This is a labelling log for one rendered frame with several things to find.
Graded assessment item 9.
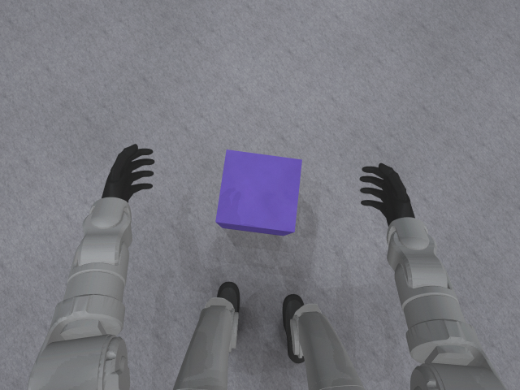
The robot left hand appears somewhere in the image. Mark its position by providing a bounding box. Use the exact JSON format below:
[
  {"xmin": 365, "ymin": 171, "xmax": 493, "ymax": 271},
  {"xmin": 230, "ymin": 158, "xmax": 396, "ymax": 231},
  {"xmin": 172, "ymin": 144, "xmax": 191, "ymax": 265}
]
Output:
[{"xmin": 102, "ymin": 144, "xmax": 154, "ymax": 202}]

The left robot foot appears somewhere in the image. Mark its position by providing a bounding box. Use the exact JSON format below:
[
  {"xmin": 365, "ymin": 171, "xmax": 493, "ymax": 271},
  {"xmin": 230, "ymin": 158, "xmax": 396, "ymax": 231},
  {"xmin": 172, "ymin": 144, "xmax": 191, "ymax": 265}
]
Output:
[{"xmin": 217, "ymin": 282, "xmax": 240, "ymax": 314}]

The robot right hand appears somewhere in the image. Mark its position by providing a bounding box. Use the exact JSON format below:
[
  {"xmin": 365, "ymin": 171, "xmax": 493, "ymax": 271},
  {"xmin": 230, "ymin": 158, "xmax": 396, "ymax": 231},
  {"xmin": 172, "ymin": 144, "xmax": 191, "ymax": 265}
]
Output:
[{"xmin": 360, "ymin": 163, "xmax": 415, "ymax": 226}]

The robot left upper arm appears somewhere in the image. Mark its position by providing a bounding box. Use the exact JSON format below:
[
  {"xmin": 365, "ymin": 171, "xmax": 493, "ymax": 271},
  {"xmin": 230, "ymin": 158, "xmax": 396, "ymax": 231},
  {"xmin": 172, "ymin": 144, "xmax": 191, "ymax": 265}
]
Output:
[{"xmin": 31, "ymin": 334, "xmax": 130, "ymax": 390}]

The robot foot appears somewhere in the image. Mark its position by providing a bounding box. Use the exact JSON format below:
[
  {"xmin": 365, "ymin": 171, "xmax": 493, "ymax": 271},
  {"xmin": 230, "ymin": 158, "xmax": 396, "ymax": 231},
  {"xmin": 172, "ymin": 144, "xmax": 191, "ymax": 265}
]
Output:
[
  {"xmin": 283, "ymin": 294, "xmax": 305, "ymax": 363},
  {"xmin": 217, "ymin": 282, "xmax": 240, "ymax": 314}
]

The carton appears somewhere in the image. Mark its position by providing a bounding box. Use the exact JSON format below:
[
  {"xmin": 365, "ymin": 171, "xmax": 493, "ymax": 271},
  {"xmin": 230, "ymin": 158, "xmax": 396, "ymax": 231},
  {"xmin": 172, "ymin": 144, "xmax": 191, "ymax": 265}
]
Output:
[{"xmin": 215, "ymin": 149, "xmax": 302, "ymax": 236}]

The right robot foot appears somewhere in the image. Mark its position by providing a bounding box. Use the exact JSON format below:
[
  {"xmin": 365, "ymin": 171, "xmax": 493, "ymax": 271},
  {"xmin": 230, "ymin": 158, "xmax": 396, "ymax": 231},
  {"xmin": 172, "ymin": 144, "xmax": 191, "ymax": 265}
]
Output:
[{"xmin": 283, "ymin": 294, "xmax": 305, "ymax": 363}]

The robot right upper arm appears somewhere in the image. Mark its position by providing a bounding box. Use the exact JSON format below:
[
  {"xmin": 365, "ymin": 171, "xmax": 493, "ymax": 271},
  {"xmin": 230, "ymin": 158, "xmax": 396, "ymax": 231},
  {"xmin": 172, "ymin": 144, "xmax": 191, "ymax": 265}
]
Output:
[{"xmin": 410, "ymin": 362, "xmax": 505, "ymax": 390}]

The right robot forearm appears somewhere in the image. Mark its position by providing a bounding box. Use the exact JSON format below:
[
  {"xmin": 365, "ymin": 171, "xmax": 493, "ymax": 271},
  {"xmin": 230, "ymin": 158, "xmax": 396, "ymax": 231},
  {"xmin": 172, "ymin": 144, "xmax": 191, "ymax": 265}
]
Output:
[{"xmin": 387, "ymin": 217, "xmax": 507, "ymax": 390}]

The left robot forearm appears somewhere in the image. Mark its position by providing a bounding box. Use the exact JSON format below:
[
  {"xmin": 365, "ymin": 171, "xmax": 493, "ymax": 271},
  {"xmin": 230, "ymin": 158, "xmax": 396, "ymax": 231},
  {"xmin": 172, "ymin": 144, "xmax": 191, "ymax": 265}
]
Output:
[{"xmin": 27, "ymin": 197, "xmax": 132, "ymax": 390}]

